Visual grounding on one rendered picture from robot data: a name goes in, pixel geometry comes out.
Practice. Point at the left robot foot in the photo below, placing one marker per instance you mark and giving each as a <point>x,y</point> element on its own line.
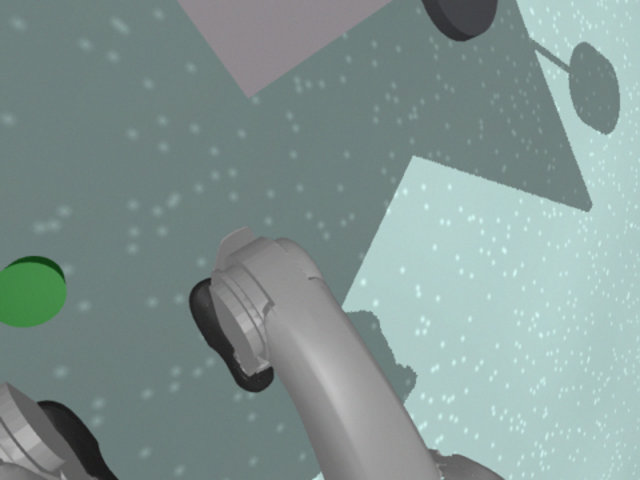
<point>79,438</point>

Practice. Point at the right robot hand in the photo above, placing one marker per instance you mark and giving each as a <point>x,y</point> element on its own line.
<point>458,467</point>

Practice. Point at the right robot foot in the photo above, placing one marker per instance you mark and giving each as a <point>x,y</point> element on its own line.
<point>204,314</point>

